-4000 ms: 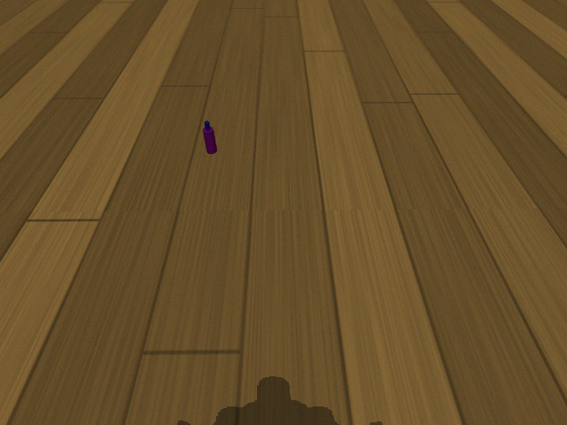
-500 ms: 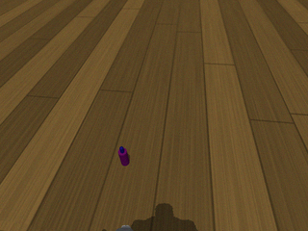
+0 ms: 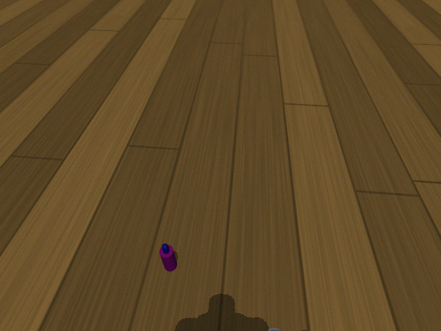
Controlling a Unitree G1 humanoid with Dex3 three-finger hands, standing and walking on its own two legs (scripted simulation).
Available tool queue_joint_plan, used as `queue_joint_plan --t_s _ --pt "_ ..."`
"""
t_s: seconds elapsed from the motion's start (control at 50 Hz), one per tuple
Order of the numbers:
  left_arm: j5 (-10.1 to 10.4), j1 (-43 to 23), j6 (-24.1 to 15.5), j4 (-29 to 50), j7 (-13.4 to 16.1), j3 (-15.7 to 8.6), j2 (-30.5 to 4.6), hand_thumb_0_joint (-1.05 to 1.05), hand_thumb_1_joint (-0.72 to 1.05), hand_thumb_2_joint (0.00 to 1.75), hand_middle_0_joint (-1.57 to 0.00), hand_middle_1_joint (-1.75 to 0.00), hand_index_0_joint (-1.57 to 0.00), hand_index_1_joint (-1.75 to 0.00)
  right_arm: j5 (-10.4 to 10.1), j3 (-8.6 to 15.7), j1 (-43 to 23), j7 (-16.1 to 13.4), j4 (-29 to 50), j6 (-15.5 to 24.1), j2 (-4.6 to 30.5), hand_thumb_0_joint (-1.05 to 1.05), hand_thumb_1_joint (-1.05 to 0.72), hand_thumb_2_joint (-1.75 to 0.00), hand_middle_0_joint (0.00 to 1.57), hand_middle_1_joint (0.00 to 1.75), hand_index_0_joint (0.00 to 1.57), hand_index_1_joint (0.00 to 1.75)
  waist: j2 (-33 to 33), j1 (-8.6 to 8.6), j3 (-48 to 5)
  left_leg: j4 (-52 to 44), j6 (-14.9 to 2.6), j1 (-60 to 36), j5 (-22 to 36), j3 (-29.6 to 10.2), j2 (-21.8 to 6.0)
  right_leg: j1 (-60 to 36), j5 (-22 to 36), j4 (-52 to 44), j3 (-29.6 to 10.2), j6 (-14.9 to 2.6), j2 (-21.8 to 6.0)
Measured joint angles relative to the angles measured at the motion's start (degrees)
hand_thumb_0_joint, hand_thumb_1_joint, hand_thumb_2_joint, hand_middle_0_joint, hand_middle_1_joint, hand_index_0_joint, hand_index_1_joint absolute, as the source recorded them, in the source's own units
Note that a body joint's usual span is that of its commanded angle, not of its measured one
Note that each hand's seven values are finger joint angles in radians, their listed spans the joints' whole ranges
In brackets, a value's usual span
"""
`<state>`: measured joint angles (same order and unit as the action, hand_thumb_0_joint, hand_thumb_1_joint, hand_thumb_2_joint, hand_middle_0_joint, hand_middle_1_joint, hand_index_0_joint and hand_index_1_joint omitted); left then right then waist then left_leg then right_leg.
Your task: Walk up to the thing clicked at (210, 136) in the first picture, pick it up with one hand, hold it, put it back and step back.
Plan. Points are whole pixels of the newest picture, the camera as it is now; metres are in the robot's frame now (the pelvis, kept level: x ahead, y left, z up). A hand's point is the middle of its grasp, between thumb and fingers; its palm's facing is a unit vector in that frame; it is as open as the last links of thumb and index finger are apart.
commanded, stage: walk up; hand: left
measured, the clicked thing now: (167, 255) +0.57 +0.23 -0.67
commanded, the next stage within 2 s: none
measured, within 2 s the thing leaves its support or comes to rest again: neither
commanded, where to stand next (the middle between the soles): +0.24 +0.01 m, yaw +0 degrees
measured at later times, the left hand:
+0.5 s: hand out of the picture +0.16 +0.29 -0.15, palm faces -0.02 -0.92 -0.39, open 7.4 cm
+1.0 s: hand (87, 317) +0.21 +0.28 -0.15, palm faces -0.05 -0.91 -0.40, open 7.4 cm
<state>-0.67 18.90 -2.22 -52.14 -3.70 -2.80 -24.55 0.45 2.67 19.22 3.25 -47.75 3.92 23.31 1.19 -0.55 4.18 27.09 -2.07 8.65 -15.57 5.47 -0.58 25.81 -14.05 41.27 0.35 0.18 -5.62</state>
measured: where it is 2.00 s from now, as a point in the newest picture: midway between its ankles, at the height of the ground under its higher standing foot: outside the picture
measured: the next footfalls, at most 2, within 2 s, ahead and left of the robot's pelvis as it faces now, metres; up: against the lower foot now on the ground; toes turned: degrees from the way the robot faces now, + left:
right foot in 0.08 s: +0.15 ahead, -0.15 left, +0.00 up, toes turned -3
left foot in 0.50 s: +0.26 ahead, +0.14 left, +0.00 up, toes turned +0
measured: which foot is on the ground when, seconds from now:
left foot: down 0.00-0.10, up 0.12-0.48, down 0.50-1.00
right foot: up 0.00-0.06, down 0.08-0.52, up 0.54-0.82, down 0.84-1.00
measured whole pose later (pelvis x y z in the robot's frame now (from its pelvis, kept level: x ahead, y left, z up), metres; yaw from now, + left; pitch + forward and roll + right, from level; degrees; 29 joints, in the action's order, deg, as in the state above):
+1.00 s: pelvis +0.16 +0.01 -0.01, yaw -1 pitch -3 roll +0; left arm -1.1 15.0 -0.7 -56.8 -0.5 -1.0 -21.6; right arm -0.3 0.7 12.1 1.3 -54.9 0.6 22.3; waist -2.0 0.6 3.9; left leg 35.8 -0.7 18.1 -15.6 1.9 -1.3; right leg 16.5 -16.6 36.2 1.5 0.0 -1.5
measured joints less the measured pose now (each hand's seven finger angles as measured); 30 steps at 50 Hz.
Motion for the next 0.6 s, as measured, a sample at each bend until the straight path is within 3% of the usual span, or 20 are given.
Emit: queue_joint_plan --t_s 0.08,0.12,0.16,0.22,0.3,0.4,0.5,0.54,0.6 --pt "-0.1 0.0 -1.7 0.2 0.5 -0.3 0.1 0.01 0.90 0.90 -0.20 -0.30 -0.20 -0.30 -0.1 0.3 0.7 0.1 0.0 -1.1 1.3 0.01 -0.90 -0.90 0.20 0.30 0.21 0.30 -2.0 -0.01 -0.3 6.1 1.40 0.7 -5.5 0.0 -1.0 -5.3 3.8 -8.3 1.0 -0.29 1.7" --pt "-0.4 -0.5 -2.7 0.5 1.2 -0.4 1.0 0.01 0.90 0.90 -0.20 -0.30 -0.20 -0.30 -0.1 0.5 0.4 -0.3 -0.6 -1.9 1.8 0.01 -0.90 -0.90 0.20 0.30 0.21 0.30 -5.2 0.08 0.4 15.2 -0.06 3.5 -9.3 -2.6 -2.8 -6.1 2.2 -6.3 2.6 -0.40 3.7" --pt "-0.1 -0.6 -3.2 1.3 1.6 -0.1 1.3 0.01 0.90 0.90 -0.20 -0.30 -0.20 -0.30 0.1 0.2 -0.2 -0.6 -1.4 -2.8 1.4 0.01 -0.90 -0.90 0.20 0.30 0.20 0.30 -5.2 1.01 0.5 25.2 -0.26 7.6 -11.8 -4.3 -0.9 -6.8 0.3 -5.3 2.5 -0.85 3.5" --pt "0.6 -0.2 -3.4 2.2 1.9 0.6 2.3 0.01 0.90 0.90 -0.21 -0.30 -0.20 -0.30 -0.2 -0.2 -1.4 -0.4 -2.0 -3.1 1.5 0.01 -0.90 -0.90 0.20 0.30 0.20 0.30 -5.4 1.85 0.6 32.0 -0.07 13.2 -10.2 -5.2 0.1 -9.8 0.7 -8.8 2.1 -1.12 3.0" --pt "0.7 0.9 -3.4 2.8 2.2 1.3 2.6 0.01 0.90 0.90 -0.21 -0.30 -0.20 -0.30 -0.2 0.2 -2.7 0.3 -1.5 -3.0 1.7 0.01 -0.90 -0.90 0.20 0.30 0.20 0.30 -5.8 2.13 0.9 29.8 0.85 18.2 -4.8 -6.7 -1.8 -13.4 1.3 -13.1 2.2 -0.88 3.3" --pt "0.2 1.6 -2.8 3.6 2.4 1.3 1.7 0.01 0.90 0.90 -0.21 -0.30 -0.20 -0.30 0.3 0.7 -3.6 0.6 -2.0 -3.4 1.5 0.01 -0.90 -0.90 0.20 0.30 0.20 0.30 -5.1 2.10 1.0 19.2 2.15 19.1 -0.5 -6.5 -4.1 -15.7 -0.5 -13.8 3.0 -0.21 3.6" --pt "0.6 0.4 -1.4 3.9 3.1 1.8 0.3 0.01 0.90 0.90 -0.21 -0.30 -0.20 -0.30 0.4 0.7 -5.1 -0.5 -3.1 -2.2 0.7 0.01 -0.90 -0.90 0.20 0.30 0.20 0.30 -2.5 2.15 1.7 6.8 1.87 13.4 6.9 -4.7 -2.8 -13.8 -6.8 -5.3 2.9 1.38 2.4" --pt "1.0 -1.6 -0.1 3.1 3.6 1.6 -0.1 0.01 0.90 0.90 -0.21 -0.30 -0.20 -0.30 0.5 0.5 -6.2 -1.1 -3.4 -1.5 -0.7 0.01 -0.90 -0.90 0.20 0.30 0.20 0.30 0.4 2.11 2.9 8.7 1.60 13.5 5.1 -3.5 -0.9 -11.0 -10.3 2.2 0.6 -0.27 1.1" --pt "0.8 -2.8 0.7 2.6 3.9 2.0 0.1 0.01 0.90 0.90 -0.20 -0.30 -0.20 -0.30 -0.1 -0.2 -6.8 -0.8 -2.5 -1.3 -1.8 0.01 -0.90 -0.90 0.20 0.30 0.20 0.30 1.0 1.62 3.4 9.6 0.70 12.9 3.8 -3.3 -1.7 -6.0 -15.4 13.8 -0.6 -1.86 4.0"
